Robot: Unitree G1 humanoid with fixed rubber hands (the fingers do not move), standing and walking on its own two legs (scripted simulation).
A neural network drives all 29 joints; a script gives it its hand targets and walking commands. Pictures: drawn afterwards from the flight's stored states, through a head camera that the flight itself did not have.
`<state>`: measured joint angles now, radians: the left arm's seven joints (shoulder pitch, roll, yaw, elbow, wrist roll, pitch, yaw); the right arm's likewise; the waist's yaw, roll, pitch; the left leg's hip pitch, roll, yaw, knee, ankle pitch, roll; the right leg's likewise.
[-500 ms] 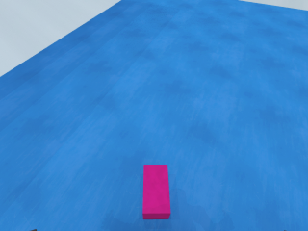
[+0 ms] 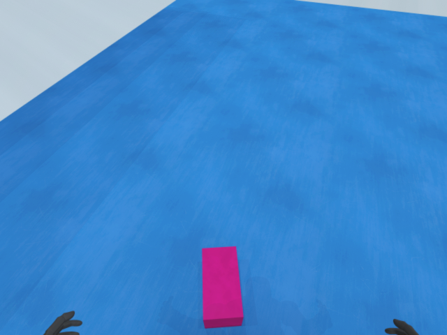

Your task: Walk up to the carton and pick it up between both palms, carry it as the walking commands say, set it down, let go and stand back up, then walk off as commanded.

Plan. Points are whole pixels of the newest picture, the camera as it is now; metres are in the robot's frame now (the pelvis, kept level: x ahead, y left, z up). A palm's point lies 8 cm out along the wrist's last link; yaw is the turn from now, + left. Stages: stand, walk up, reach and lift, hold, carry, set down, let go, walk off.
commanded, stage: walk up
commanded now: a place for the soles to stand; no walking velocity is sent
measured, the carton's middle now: (221, 285) +0.45 +0.02 -0.70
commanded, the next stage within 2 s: reach and lift in 0.98 s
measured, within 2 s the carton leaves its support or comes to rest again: neither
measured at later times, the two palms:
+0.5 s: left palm out of the picture +0.08 +0.29 -0.10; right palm out of the picture +0.06 -0.34 -0.09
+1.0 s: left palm out of the picture +0.11 +0.30 -0.08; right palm out of the picture +0.10 -0.33 -0.09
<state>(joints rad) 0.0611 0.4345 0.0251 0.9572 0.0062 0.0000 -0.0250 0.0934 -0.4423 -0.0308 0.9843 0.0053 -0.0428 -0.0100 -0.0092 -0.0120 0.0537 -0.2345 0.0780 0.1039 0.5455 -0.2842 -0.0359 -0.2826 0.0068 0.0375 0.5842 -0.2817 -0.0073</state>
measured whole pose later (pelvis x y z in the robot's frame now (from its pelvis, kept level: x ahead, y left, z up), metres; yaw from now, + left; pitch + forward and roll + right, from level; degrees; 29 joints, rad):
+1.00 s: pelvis -0.02 -0.02 +0.01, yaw +2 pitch -1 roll +0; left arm 0.03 0.40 0.05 0.98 0.01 0.02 -0.03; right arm 0.07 -0.41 -0.03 0.99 -0.01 0.00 0.00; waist -0.01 0.00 0.07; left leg -0.17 0.01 -0.01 0.41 -0.22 -0.01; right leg -0.22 0.03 -0.01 0.40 -0.16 -0.03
